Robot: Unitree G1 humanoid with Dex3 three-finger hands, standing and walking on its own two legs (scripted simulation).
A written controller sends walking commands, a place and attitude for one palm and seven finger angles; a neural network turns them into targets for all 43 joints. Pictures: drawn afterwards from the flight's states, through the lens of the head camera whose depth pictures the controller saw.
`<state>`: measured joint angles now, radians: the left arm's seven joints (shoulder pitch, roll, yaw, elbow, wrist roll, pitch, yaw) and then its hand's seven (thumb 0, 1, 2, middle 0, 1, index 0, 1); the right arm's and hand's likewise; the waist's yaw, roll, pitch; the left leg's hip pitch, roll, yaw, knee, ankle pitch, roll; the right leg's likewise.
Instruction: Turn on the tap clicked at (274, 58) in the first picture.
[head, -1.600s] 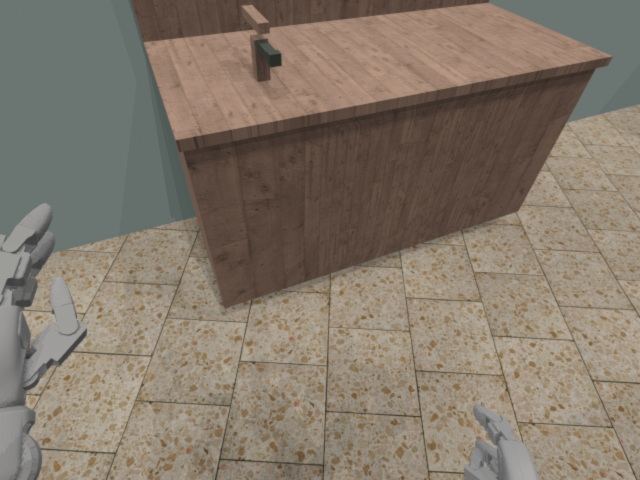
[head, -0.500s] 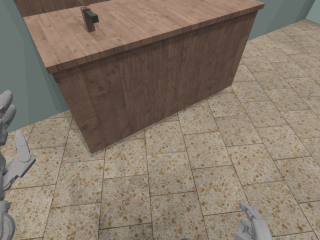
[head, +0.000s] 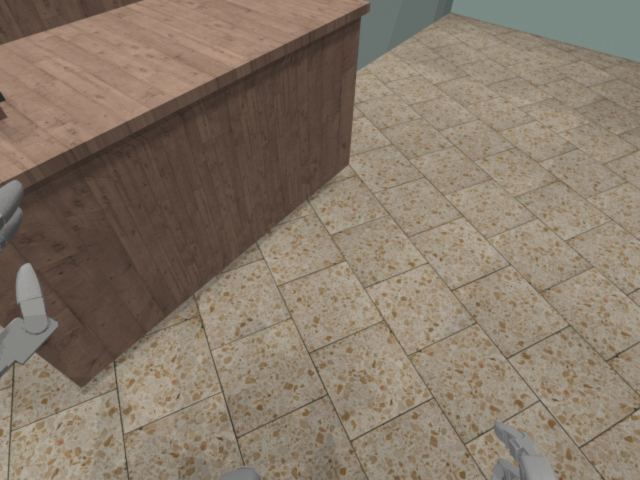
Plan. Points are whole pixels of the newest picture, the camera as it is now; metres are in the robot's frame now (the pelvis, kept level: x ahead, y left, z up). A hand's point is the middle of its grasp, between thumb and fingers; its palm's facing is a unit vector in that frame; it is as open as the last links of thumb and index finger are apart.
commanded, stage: walk to a spot facing it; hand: left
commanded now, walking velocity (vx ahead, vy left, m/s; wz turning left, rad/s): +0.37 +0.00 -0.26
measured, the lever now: out of the picture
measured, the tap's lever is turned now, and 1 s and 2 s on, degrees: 0 0 0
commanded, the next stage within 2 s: turn to face it in 0.60 s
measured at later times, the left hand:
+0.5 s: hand (199, 189) +0.40 +0.16 +0.17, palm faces +0.26 -0.83 -0.49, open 7.4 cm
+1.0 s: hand (207, 132) +0.49 +0.17 +0.19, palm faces +0.29 -0.88 -0.39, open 7.4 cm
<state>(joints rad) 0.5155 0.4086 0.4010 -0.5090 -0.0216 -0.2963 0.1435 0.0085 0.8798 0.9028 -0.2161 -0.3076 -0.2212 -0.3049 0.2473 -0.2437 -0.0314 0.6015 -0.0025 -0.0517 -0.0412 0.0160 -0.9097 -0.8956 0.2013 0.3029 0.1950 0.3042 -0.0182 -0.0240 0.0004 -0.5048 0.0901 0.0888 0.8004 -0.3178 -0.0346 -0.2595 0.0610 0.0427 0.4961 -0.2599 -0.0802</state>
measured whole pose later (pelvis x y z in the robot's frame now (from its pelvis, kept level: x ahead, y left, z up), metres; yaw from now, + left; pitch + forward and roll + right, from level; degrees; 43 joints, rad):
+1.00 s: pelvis +0.24 -0.04 -0.01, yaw -5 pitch +1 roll -3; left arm 0.47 0.39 0.39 -0.62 -0.04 -0.21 0.15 0.01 0.89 0.90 -0.21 -0.31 -0.21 -0.30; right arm 0.18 -0.13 0.00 0.58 0.00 -0.08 -0.02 0.01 -0.91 -0.90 0.20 0.30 0.19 0.30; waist -0.04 0.00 0.05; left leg -0.38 0.07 0.06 0.57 -0.21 0.03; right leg -0.41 -0.04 -0.08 0.96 -0.48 0.07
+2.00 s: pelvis +0.14 -0.16 -0.01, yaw +26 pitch -2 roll +0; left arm 0.41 0.33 0.33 -0.45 -0.04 -0.15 0.16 0.01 0.89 0.90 -0.21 -0.31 -0.21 -0.30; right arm 0.19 -0.18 0.02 0.65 0.00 -0.08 -0.03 0.01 -0.90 -0.89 0.21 0.30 0.20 0.31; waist 0.04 0.06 0.06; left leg -0.45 0.00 -0.05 0.89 -0.39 -0.03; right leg -0.26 -0.02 -0.11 0.58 -0.27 -0.03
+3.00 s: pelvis +0.16 -0.12 -0.01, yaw +32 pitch -1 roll +0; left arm 0.42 0.37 0.38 -0.48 -0.01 -0.23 0.18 0.01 0.88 0.90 -0.21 -0.31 -0.22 -0.30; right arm 0.22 -0.21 -0.04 0.62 0.00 -0.09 -0.08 0.02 -0.91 -0.90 0.20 0.30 0.19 0.30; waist -0.02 -0.03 0.03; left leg -0.26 0.07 0.14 0.56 -0.28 0.02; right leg -0.38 -0.05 -0.09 0.95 -0.48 0.01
